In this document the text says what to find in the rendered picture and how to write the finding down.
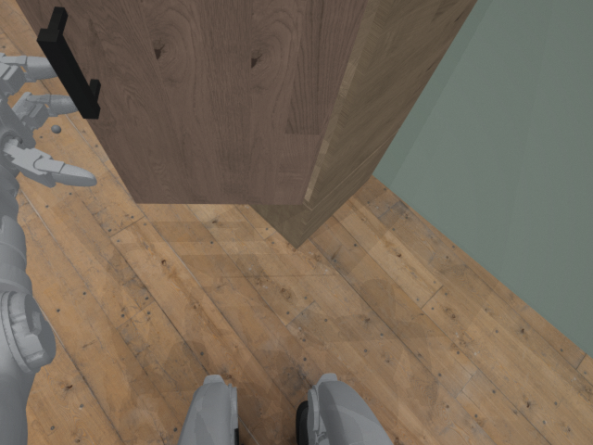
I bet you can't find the robot left thigh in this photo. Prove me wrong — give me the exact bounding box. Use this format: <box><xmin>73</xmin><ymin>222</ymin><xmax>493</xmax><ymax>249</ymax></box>
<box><xmin>177</xmin><ymin>382</ymin><xmax>238</xmax><ymax>445</ymax></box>

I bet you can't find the robot left upper arm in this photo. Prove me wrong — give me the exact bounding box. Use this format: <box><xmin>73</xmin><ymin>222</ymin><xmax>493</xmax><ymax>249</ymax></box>
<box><xmin>0</xmin><ymin>291</ymin><xmax>57</xmax><ymax>445</ymax></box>

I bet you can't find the left robot hand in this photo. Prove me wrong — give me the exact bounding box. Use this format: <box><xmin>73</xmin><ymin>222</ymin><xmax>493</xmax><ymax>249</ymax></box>
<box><xmin>0</xmin><ymin>53</ymin><xmax>97</xmax><ymax>188</ymax></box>

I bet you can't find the handle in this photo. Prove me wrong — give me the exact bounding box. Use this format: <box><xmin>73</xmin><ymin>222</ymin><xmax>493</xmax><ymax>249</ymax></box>
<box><xmin>36</xmin><ymin>6</ymin><xmax>101</xmax><ymax>120</ymax></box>

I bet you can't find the robot right thigh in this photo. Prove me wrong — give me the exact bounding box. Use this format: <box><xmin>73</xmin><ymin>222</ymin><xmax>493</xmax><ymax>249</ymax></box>
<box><xmin>308</xmin><ymin>381</ymin><xmax>394</xmax><ymax>445</ymax></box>

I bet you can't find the cupboard door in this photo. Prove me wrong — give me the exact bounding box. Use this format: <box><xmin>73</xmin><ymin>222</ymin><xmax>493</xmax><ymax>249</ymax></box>
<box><xmin>16</xmin><ymin>0</ymin><xmax>368</xmax><ymax>205</ymax></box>

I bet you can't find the robot thigh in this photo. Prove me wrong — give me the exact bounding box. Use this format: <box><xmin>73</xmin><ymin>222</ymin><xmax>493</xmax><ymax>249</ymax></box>
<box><xmin>177</xmin><ymin>382</ymin><xmax>238</xmax><ymax>445</ymax></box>
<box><xmin>308</xmin><ymin>381</ymin><xmax>394</xmax><ymax>445</ymax></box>

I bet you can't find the left robot forearm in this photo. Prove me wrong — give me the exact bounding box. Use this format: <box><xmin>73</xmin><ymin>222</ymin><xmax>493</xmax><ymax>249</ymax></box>
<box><xmin>0</xmin><ymin>164</ymin><xmax>32</xmax><ymax>296</ymax></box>

